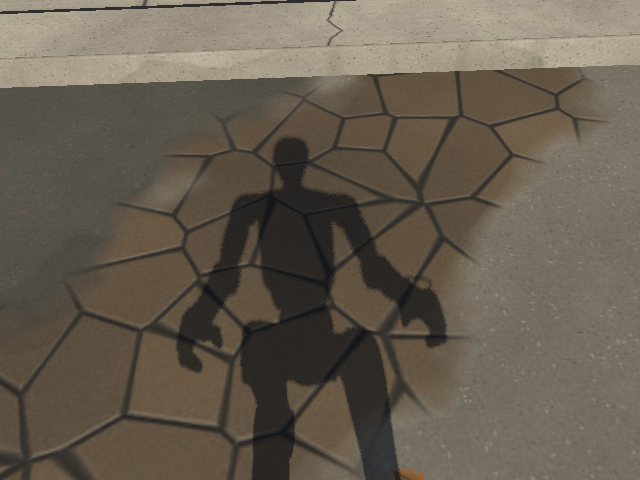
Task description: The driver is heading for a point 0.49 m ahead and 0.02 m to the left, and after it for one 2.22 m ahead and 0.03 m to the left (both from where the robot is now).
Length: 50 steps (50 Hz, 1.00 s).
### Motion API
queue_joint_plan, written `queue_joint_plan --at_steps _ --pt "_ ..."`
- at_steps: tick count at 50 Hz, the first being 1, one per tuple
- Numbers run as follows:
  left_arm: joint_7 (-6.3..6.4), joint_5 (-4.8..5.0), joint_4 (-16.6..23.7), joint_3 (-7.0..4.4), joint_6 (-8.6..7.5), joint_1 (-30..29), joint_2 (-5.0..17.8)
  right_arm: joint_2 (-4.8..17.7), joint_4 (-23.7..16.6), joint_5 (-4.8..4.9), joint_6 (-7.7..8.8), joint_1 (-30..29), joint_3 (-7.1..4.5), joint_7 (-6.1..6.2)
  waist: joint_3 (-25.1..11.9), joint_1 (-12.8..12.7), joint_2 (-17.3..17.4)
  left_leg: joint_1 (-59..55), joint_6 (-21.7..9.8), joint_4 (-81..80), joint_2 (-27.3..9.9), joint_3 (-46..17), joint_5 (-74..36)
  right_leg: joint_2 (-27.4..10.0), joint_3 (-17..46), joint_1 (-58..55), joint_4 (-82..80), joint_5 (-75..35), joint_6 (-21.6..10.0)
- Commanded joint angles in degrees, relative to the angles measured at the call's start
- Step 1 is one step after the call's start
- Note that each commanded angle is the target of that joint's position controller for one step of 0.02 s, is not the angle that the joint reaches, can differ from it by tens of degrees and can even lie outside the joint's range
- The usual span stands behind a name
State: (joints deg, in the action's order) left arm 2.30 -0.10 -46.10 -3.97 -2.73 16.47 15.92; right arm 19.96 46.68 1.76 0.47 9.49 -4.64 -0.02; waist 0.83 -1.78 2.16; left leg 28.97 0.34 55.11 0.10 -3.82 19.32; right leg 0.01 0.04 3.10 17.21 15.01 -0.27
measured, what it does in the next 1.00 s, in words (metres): walks ahead: left foot, then right foot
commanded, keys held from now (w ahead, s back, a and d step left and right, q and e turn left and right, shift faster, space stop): w+q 0.24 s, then w+e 0.76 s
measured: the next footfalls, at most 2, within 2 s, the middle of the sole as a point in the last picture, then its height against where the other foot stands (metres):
left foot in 0.24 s outside the picture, level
right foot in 0.80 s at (330, 454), level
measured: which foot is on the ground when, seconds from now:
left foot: up 0.00-0.22, down 0.24-0.80, up 0.82-1.00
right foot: down 0.00-0.26, up 0.28-0.78, down 0.80-1.00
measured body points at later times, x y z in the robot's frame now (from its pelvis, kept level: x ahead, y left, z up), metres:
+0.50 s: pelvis +0.20 +0.12 +0.00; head +0.22 +0.13 +0.45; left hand +0.27 +0.41 -0.12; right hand +0.33 -0.13 -0.11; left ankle +0.16 +0.18 -0.75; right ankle +0.33 -0.05 -0.66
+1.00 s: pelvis +0.50 +0.12 +0.00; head +0.54 +0.12 +0.44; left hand +0.64 +0.39 -0.11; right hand +0.64 -0.16 -0.09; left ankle +0.54 +0.29 -0.67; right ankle +0.51 +0.06 -0.75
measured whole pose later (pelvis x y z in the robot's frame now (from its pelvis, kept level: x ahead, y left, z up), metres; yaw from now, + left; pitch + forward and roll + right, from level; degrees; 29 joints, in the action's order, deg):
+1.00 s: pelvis +0.50 +0.12 +0.00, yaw -7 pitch +1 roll -1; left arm -1.0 0.5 -39.1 -3.6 -3.3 17.2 16.6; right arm 17.4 39.6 -0.6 6.2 9.1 -1.6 -0.6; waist 2.6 -1.4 1.0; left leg 32.5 2.0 61.5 -4.6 -5.4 19.1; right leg 8.0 2.9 13.3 21.5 9.0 -6.7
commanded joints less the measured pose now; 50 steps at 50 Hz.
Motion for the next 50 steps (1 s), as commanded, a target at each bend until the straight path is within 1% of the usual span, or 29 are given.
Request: queue_joint_plan --at_steps 1,5,8,10,11,12,13,14,15,16,17,18,19,21,23,28,33,36,38,39,40,41,42,43,44,45,46,48,50 --pt "-0.01 0.02 2.92 -2.08 -1.46 0.04 8.95 1.48 -6.54 -0.16 1.66 -8.52 0.35 -1.49 4.51 -2.86 -8.52 14.96 1.69 -1.69 -3.98 0.66 -5.38 -14.76 9.68 -6.09 -10.47 -0.50 -8.96" --pt "-0.91 0.66 2.15 -2.88 -1.63 1.38 11.55 0.57 -9.45 -0.36 1.71 -11.83 1.45 -2.85 5.31 -3.54 -8.97 7.89 1.40 -12.14 -4.49 4.12 -8.54 -14.72 2.52 -1.96 -10.18 -4.76 -8.69" --pt "-1.50 1.60 1.64 -3.44 -1.53 2.43 12.77 1.86 -10.74 -0.13 1.32 -11.99 1.38 -3.33 5.78 -2.70 -9.16 2.80 -1.12 -15.84 -3.60 6.60 -7.31 -16.54 0.01 -0.64 -8.82 -6.21 -7.92" --pt "-1.62 2.00 1.78 -3.67 -1.16 1.28 13.61 3.30 -10.60 -0.18 1.11 -8.06 0.56 -3.35 3.84 0.87 -9.09 -4.87 -3.79 -18.73 -0.88 9.06 -6.07 -16.86 -3.09 0.16 -2.32 -20.58 -6.43" --pt "-1.55 2.03 2.01 -3.43 -0.98 0.88 13.16 5.10 -8.94 -0.16 0.95 -1.56 -0.73 -3.18 -0.44 4.59 -7.26 -14.83 -5.46 -21.15 1.55 10.42 -7.87 -15.06 -6.89 2.05 7.40 -31.86 -4.69" --pt "-1.38 1.40 2.43 -2.59 -1.05 2.40 11.20 8.60 -6.06 0.18 0.58 8.34 -2.85 -2.51 -6.76 8.69 -4.41 -29.46 -7.50 -21.75 3.73 9.51 -7.42 -12.04 -10.11 8.06 21.51 -35.27 -2.39" --pt "-1.48 -0.65 5.05 -0.53 -1.59 3.90 5.81 14.09 -5.03 0.10 0.30 15.81 -4.25 -1.12 -12.39 10.00 9.19 -47.14 -14.59 -27.40 -10.97 -16.21 3.92 -6.67 -11.02 29.13 44.15 -7.50 1.87" --pt "-1.70 0.14 5.69 0.47 -3.24 4.47 4.15 13.95 -6.40 0.04 1.27 15.06 -3.05 -1.31 -20.48 8.20 12.84 -49.64 -21.16 -40.39 -21.49 -43.80 15.39 0.14 0.95 37.40 55.93 18.09 2.24" --pt "-2.16 2.79 6.07 -1.02 -4.01 0.12 9.98 9.68 -6.40 -0.56 2.33 12.06 -1.69 -1.73 -13.07 9.57 6.28 -44.24 -18.64 -42.50 -21.45 -37.52 15.69 -2.99 4.54 42.55 59.61 14.21 1.16" --pt "-2.32 3.51 6.56 -1.03 -4.40 -1.70 10.32 7.78 -6.30 -1.02 2.93 9.67 -1.04 -1.77 -7.34 7.95 5.51 -37.41 -16.39 -41.73 -19.67 -28.84 12.12 -5.87 3.38 43.00 57.78 9.86 -0.74" --pt "-1.92 2.53 5.83 -1.02 -4.34 -1.84 9.76 5.90 -6.34 -1.28 3.32 5.89 -0.42 -1.79 -3.83 5.68 1.77 -30.29 -14.41 -41.90 -17.14 -22.09 6.19 -8.39 3.09 40.42 54.05 5.23 -1.23" --pt "-1.84 1.71 4.95 -1.26 -3.70 -0.58 9.46 3.97 -6.64 -1.96 3.79 3.07 0.20 -1.87 -2.06 3.53 3.09 -24.92 -13.17 -43.03 -14.66 -16.55 -0.01 -10.12 3.81 36.73 50.69 1.38 -1.36" --pt "-2.13 1.64 3.80 -1.20 -2.74 1.51 8.77 3.08 -6.74 -2.45 4.11 1.34 0.43 -1.85 -1.51 1.97 4.54 -21.66 -12.52 -44.83 -13.08 -12.52 -3.47 -10.80 4.09 33.45 49.74 -1.59 -1.22" --pt "-2.36 1.63 2.53 -0.94 -1.23 3.09 7.08 2.96 -5.90 -2.53 5.24 1.07 0.31 -1.77 -0.73 0.88 2.94 -19.58 -12.51 -47.07 -12.12 -6.52 -11.94 -10.47 3.79 32.55 48.27 -5.63 -0.34" --pt "-2.13 1.64 2.95 -0.88 -0.64 0.96 6.37 3.00 -4.66 -2.78 5.90 2.18 0.18 -1.50 1.43 1.36 0.86 -19.85 -11.69 -48.18 -11.17 -1.38 -18.26 -9.34 5.09 35.55 44.10 -10.56 0.52" --pt "-3.26 1.54 5.26 -0.06 -1.87 -5.99 4.13 3.61 -2.96 -2.63 6.06 3.98 0.37 -0.15 3.71 3.88 0.14 -22.16 -7.77 -50.33 -9.44 7.81 -25.45 -5.21 3.37 34.65 25.88 -24.85 0.48" --pt "-5.54 1.50 9.44 1.15 -2.25 -13.61 2.34 4.85 -0.05 -1.84 4.16 9.27 -0.06 0.89 5.96 6.73 -1.49 -34.29 -6.50 -47.15 -12.71 10.88 -37.37 -3.63 -0.30 39.39 16.82 -21.67 -1.57" --pt "-6.73 1.50 11.71 0.69 -2.03 -13.66 3.47 6.80 -0.34 -1.91 2.17 9.56 -0.60 2.00 2.42 4.73 0.88 -39.98 -5.84 -37.84 -13.94 12.84 -62.37 0.36 -5.32 36.01 16.31 -12.99 -4.03" --pt "-6.62 1.56 11.15 -0.72 -1.35 -6.48 6.39 8.33 -1.37 -2.17 1.05 8.51 -0.94 2.91 -3.08 0.02 3.77 -40.13 -5.43 -25.34 -14.19 13.49 -77.03 3.66 -7.15 26.44 17.77 -7.08 -6.67" --pt "-5.90 1.53 9.77 -2.27 -1.21 1.49 9.62 8.55 -2.07 -2.11 0.88 7.14 -0.92 3.03 -7.36 -4.51 3.14 -35.17 -5.19 -14.13 -13.05 13.87 -74.68 4.96 -5.82 14.43 14.95 -8.01 -8.87" --pt "-4.76 1.32 8.56 -3.58 -0.65 10.23 13.03 7.33 -3.21 -2.36 1.56 6.27 -0.21 2.95 -12.97 -9.06 -1.91 -22.56 -3.98 2.37 -10.11 14.10 -56.67 -0.87 4.34 -3.32 11.59 -8.84 -12.30" --pt "-4.13 1.68 9.53 -4.61 -0.62 9.38 17.30 -1.10 -5.67 -3.20 3.42 11.52 2.25 1.57 -18.23 -3.17 -17.99 6.84 1.65 28.30 4.89 9.47 5.72 -17.32 38.21 -26.22 8.85 -4.59 -25.71" --pt "-3.85 1.21 9.78 -3.22 -0.95 9.41 12.94 3.80 -6.23 -1.64 6.39 8.83 1.62 -0.08 -23.33 -5.59 -10.19 14.04 0.11 33.32 3.96 -4.68 11.08 -19.36 48.19 -28.92 1.99 0.97 -26.65" --pt "-3.58 0.62 10.19 -2.49 -1.22 7.59 10.32 6.00 -8.69 0.79 7.74 2.82 1.11 -0.87 -14.83 -5.87 -6.29 16.74 -1.02 29.56 0.36 -5.77 7.05 -17.27 38.69 -22.64 0.72 0.27 -22.89" --pt "-3.80 0.68 10.43 -2.15 -1.56 3.71 9.16 4.73 -9.73 0.33 8.36 1.26 1.60 -0.97 -7.19 -2.34 0.67 15.82 -1.71 22.06 -1.93 -4.30 3.96 -14.55 31.97 -12.44 -0.56 -5.45 -20.61" --pt "-3.78 0.87 11.14 -1.60 -1.78 0.18 7.24 4.68 -9.17 -1.23 8.11 1.16 1.28 -0.65 -4.32 -0.07 2.51 13.04 -1.46 15.64 -3.97 -3.37 2.33 -11.97 26.96 -6.04 -1.33 -11.41 -18.99" --pt "-3.56 0.28 12.12 -1.30 -1.71 -1.90 6.96 4.71 -8.98 -2.00 7.45 2.53 1.07 -0.68 -2.45 1.69 0.57 9.34 -0.72 13.71 -4.69 -2.89 1.50 -10.34 24.21 -0.25 -2.70 -15.92 -18.93" --pt "-3.13 0.57 12.37 -1.57 -1.65 -3.33 7.86 3.91 -8.93 -2.72 6.18 4.52 1.18 -0.59 -1.24 3.42 -1.42 6.22 1.76 8.23 -5.37 -1.26 0.41 -8.90 21.23 6.53 -4.55 -20.71 -19.18" --pt "-2.43 0.75 11.82 -2.06 -1.51 -2.81 9.69 2.03 -9.98 -2.87 5.39 2.06 2.01 -0.24 -0.03 2.96 -2.57 4.11 4.15 -0.57 -5.11 0.79 -3.28 -6.92 16.73 12.54 -4.99 -22.92 -18.25"
Keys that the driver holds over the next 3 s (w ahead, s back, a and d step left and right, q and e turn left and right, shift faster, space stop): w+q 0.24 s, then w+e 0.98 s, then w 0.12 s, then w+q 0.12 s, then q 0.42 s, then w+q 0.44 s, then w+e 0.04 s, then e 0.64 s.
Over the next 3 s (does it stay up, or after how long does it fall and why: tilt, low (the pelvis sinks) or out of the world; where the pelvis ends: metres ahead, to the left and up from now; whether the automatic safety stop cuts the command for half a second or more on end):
stays up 1.20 0.15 -0.01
